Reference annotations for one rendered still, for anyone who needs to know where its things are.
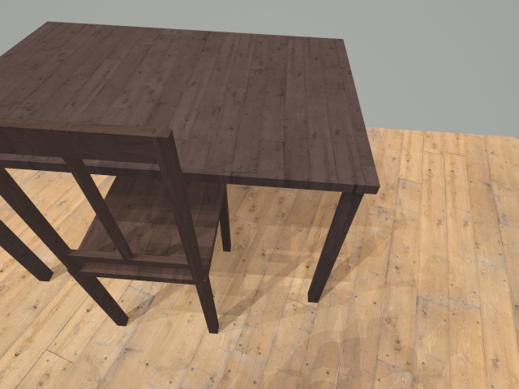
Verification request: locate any chair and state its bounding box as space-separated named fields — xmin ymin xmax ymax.
xmin=0 ymin=118 xmax=231 ymax=334

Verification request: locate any table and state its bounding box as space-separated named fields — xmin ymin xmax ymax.
xmin=0 ymin=21 xmax=380 ymax=303

